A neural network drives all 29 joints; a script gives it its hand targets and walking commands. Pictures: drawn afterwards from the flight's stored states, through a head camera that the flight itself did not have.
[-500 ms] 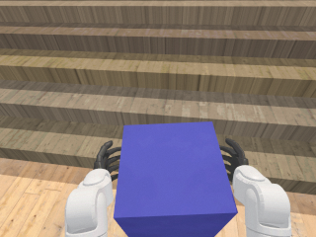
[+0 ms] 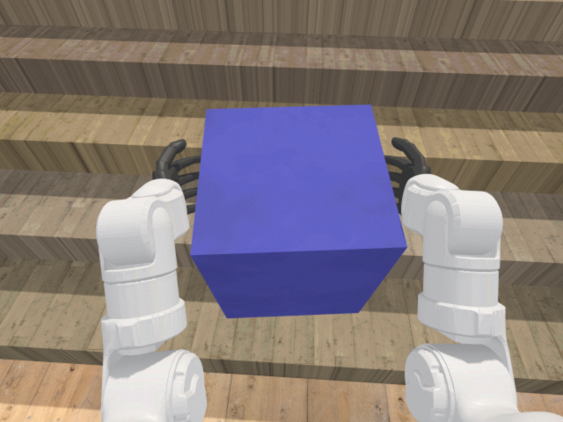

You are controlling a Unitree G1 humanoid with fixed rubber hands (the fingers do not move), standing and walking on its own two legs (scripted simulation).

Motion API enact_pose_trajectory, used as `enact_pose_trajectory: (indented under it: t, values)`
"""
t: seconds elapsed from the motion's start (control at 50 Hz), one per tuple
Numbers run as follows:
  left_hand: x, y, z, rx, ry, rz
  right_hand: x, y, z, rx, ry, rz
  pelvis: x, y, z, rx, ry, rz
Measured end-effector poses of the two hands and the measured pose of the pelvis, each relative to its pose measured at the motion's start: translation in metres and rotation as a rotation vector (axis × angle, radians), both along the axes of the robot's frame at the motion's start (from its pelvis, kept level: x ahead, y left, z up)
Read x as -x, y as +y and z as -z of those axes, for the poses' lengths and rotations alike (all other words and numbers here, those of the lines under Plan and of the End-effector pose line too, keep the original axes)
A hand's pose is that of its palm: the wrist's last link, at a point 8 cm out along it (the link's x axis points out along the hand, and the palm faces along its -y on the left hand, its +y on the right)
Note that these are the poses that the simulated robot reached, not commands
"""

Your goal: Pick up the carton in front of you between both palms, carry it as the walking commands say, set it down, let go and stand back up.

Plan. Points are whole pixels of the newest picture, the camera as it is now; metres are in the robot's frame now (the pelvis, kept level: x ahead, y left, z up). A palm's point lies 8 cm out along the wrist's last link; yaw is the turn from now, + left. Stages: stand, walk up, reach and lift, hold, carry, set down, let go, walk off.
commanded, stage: carry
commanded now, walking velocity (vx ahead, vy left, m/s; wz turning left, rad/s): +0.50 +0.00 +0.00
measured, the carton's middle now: (291, 222) +0.38 +0.00 +0.09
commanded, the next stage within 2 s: none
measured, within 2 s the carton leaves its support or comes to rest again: neither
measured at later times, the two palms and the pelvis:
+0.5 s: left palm (211, 73) +0.70 +0.12 +0.15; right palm (363, 69) +0.72 -0.18 +0.14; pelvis +0.34 -0.04 +0.01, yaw +2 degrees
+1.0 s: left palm out of the picture +1.14 +0.04 +0.38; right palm out of the picture +1.13 -0.26 +0.40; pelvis +0.76 -0.07 +0.23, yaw -2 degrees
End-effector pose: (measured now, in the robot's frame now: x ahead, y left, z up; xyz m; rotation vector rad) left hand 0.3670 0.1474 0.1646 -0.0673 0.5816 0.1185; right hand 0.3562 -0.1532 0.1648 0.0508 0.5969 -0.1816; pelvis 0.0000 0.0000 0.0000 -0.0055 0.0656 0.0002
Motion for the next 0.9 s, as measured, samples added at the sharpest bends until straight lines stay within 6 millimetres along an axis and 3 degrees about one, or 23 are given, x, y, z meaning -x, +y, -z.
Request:
enact_pose_trajectory:
  t: [0.1,0.24,0.36,0.42,0.48,0.56,0.6,0.64,0.72,0.8,0.86,0.9]
  values:
    - [-0.074,0.0,0.011,0.046,0.068,-0.019,-0.067,0.0,0.014,-0.038,0.065,0.042,-0.048,0.007,-0.016,0.002,0.029,0.004]
    - [-0.165,-0.006,0.007,0.089,-0.022,-0.043,-0.158,-0.006,0.01,-0.071,-0.023,0.07,-0.135,0.001,-0.021,0.01,0.053,0.002]
    - [-0.241,-0.029,0.008,0.059,-0.035,-0.031,-0.234,-0.027,0.017,-0.104,-0.032,0.073,-0.234,-0.015,-0.016,0.017,0.081,-0.003]
    - [-0.284,-0.039,0.007,0.043,-0.028,-0.052,-0.283,-0.038,0.021,-0.095,-0.02,0.036,-0.282,-0.03,-0.015,-0.027,0.084,-0.025]
    - [-0.32,-0.03,0.011,0.006,-0.041,-0.11,-0.342,-0.029,0.024,-0.09,-0.032,-0.044,-0.324,-0.039,-0.008,-0.055,0.078,-0.032]
    - [-0.36,-0.005,0.018,-0.015,-0.02,-0.197,-0.412,0.0,0.034,-0.159,-0.004,-0.108,-0.39,-0.041,-0.01,-0.051,0.045,0.021]
    - [-0.393,0.0,0.017,-0.008,0.004,-0.202,-0.443,0.005,0.037,-0.17,0.021,-0.099,-0.428,-0.039,-0.018,-0.053,0.024,0.014]
    - [-0.438,-0.008,0.013,0.009,0.041,-0.155,-0.469,-0.005,0.033,-0.159,0.053,-0.042,-0.467,-0.035,-0.034,-0.044,0.022,0.012]
    - [-0.528,-0.059,-0.021,0.021,0.058,0.005,-0.507,-0.055,0.003,-0.119,0.063,0.107,-0.527,-0.03,-0.081,-0.041,-0.001,0.004]
    - [-0.606,-0.113,-0.079,-0.003,0.051,0.136,-0.549,-0.104,-0.057,-0.125,0.058,0.236,-0.595,-0.027,-0.142,-0.031,0.002,0.032]
    - [-0.668,-0.141,-0.124,-0.006,-0.01,0.194,-0.599,-0.131,-0.11,-0.088,0.002,0.282,-0.648,-0.031,-0.17,0.0,0.004,0.03]
    - [-0.708,-0.149,-0.149,-0.017,-0.029,0.189,-0.642,-0.141,-0.144,-0.057,-0.014,0.271,-0.684,-0.038,-0.187,0.016,0.002,0.047]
